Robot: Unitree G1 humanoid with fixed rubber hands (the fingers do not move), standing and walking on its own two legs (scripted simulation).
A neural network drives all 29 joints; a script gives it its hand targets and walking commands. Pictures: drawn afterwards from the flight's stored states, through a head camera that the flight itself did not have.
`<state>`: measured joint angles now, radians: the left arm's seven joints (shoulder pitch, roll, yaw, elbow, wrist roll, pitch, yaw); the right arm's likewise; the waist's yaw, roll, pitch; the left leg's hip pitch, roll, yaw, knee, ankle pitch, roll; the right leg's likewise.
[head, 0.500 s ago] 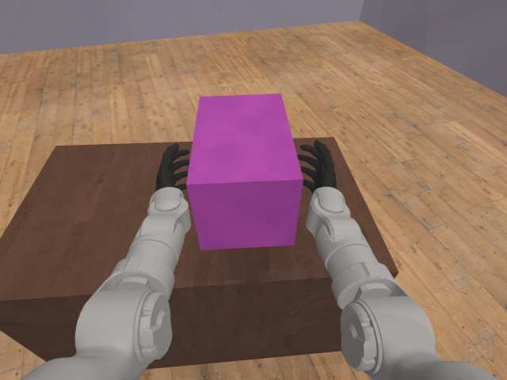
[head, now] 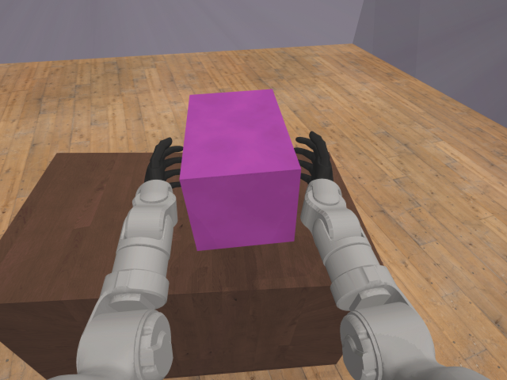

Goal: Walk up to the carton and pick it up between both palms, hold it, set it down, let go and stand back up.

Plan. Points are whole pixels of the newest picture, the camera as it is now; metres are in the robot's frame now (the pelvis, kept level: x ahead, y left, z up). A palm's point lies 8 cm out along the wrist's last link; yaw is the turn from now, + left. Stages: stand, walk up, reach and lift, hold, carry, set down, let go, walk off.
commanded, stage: reach and lift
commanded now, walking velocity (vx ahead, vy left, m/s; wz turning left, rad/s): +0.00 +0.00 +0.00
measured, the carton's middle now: (238, 162) +0.49 +0.02 +0.11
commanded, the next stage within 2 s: hold in 1.16 s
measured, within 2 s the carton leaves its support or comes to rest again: neither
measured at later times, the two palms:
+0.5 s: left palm (166, 193) +0.36 +0.14 +0.15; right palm (334, 174) +0.37 -0.12 +0.19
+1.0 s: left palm (164, 184) +0.36 +0.14 +0.17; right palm (337, 171) +0.36 -0.12 +0.20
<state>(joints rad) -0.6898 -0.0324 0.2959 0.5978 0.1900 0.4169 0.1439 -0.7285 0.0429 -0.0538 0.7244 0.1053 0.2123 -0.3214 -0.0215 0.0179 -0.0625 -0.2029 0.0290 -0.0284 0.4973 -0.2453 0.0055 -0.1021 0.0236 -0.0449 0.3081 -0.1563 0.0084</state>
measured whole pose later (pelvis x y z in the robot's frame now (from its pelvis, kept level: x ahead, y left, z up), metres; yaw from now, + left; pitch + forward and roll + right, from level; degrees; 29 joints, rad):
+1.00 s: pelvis -0.02 -0.01 +0.00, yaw +0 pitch -7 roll -2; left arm -0.69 -0.07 0.36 0.47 0.29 0.57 0.08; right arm -0.82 0.04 -0.08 0.79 0.11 0.20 -0.28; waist -0.06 -0.01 -0.02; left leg -0.11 0.03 -0.03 0.45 -0.21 0.00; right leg -0.04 0.02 -0.04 0.31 -0.15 0.01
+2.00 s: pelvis -0.03 -0.01 +0.00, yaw +0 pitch -9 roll -2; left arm -0.69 -0.07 0.36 0.34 0.34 0.68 0.03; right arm -0.82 0.04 -0.05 0.70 0.14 0.24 -0.29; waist -0.07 -0.02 0.00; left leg -0.10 0.03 -0.03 0.45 -0.20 0.00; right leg -0.03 0.02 -0.04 0.33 -0.15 0.01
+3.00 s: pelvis -0.03 -0.01 +0.00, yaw +0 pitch -10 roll -2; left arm -0.69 -0.07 0.36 0.31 0.36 0.70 0.02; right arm -0.80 0.04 -0.05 0.67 0.13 0.24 -0.29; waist -0.08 -0.02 0.01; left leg -0.08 0.03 -0.03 0.45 -0.20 0.00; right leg -0.01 0.02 -0.04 0.32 -0.14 0.01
